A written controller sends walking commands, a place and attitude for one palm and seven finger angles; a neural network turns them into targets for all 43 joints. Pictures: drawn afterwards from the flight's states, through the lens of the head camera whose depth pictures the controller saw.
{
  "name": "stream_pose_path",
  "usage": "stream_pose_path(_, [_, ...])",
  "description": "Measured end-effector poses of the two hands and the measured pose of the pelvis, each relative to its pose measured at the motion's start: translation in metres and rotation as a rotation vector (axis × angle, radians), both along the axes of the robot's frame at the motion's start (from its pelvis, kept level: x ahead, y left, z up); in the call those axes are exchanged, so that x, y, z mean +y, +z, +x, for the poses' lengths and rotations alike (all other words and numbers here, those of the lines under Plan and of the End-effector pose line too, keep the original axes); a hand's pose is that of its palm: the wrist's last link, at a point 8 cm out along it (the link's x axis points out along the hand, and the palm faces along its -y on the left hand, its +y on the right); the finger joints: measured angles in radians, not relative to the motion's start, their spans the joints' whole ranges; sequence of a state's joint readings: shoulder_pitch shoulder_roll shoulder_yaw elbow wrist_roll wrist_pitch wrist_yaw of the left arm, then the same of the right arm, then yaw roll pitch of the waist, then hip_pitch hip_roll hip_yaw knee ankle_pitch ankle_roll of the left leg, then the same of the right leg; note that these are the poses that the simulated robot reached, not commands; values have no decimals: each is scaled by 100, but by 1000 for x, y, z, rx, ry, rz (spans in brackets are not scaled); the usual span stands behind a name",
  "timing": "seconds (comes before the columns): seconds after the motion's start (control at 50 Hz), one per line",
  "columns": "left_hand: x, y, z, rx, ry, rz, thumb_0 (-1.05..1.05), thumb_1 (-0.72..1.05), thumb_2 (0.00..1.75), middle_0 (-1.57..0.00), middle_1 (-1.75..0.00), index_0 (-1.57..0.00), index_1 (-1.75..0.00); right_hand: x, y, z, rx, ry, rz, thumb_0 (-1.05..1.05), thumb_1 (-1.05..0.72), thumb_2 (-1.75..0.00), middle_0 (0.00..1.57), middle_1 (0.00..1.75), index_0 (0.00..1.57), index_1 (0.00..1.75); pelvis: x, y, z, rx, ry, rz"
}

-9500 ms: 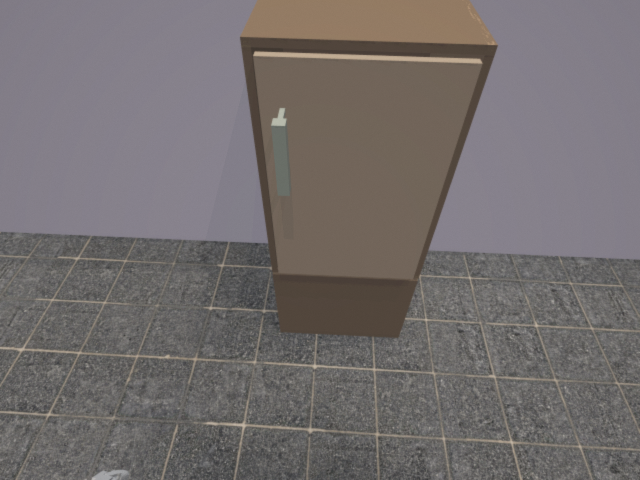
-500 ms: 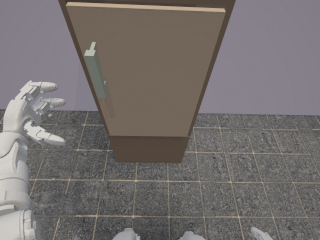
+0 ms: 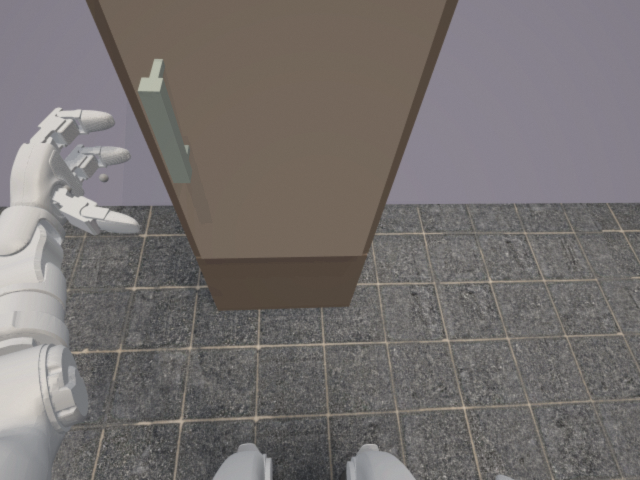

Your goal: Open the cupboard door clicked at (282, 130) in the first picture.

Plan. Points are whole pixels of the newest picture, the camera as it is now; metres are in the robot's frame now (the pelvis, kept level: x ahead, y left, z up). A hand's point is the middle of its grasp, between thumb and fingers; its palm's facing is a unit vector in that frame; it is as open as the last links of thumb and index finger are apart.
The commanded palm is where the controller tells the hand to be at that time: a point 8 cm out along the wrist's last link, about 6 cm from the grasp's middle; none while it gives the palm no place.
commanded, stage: move the hooked fingers beside the handle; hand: left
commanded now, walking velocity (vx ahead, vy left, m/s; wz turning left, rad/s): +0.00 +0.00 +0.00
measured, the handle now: (171, 125) +0.55 +0.19 +0.08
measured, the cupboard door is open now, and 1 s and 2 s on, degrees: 0 0 0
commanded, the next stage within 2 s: slide the fingers in behind the handle in 1.24 s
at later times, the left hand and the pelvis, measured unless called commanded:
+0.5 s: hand (119, 135) +0.52 +0.25 +0.09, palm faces +0.02 -1.00 -0.01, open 13.9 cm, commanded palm +0.50 +0.29 +0.09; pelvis +0.01 +0.00 -0.01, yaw -1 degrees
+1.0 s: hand (116, 144) +0.51 +0.25 +0.09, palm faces +0.02 -1.00 -0.01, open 14.0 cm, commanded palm +0.49 +0.29 +0.08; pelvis +0.01 +0.00 -0.01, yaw -1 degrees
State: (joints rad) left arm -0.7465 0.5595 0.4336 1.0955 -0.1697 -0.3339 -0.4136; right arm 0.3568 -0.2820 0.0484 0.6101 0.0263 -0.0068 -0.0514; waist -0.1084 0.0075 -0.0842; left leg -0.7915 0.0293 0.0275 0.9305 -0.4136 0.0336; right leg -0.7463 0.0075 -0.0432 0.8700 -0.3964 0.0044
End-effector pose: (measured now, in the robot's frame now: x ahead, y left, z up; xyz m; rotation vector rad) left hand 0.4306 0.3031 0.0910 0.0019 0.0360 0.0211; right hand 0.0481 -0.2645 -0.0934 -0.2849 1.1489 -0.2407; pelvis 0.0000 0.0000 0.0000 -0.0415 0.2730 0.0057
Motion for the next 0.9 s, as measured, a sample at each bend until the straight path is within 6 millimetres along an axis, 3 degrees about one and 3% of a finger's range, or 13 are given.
stream_pose_path(0.3, [-3, -1, 48, 18, 7, 9, -1, -50, 30, -30, -120, -30, -120, -10, -2, -53, 180, -86, -27, 0, -90, -90, 20, 30, 20, 30, -5, -7, 3, 65, -15, -8])
stream_pose_path(0.48, [-3, 2, 68, 18, -4, 8, -1, -50, 30, -30, -120, -30, -120, -9, 0, -70, 258, -115, -30, 0, -90, -90, 20, 30, 20, 30, -5, -8, 7, 92, -16, -15])
stream_pose_path(0.62, [-4, 1, 66, 4, -5, 18, -1, -50, 30, -30, -120, -31, -122, -3, 0, -67, 266, -120, -8, 0, -90, -90, 20, 30, 20, 30, -3, -6, 11, 95, -23, -15])
stream_pose_path(0.78, [-5, -7, 63, 30, 12, 3, -1, -50, 30, -30, -120, -30, -121, -1, -2, -47, 213, -102, -3, 0, -90, -90, 20, 30, 20, 30, -3, -6, 12, 84, -18, -17])
stream_pose_path(0.9, [-2, 2, 61, -18, 10, 15, -1, -50, 30, -30, -120, -30, -121, -1, -3, -37, 188, -89, -5, 0, -90, -90, 20, 30, 20, 30, -1, -7, 12, 81, -18, -18])
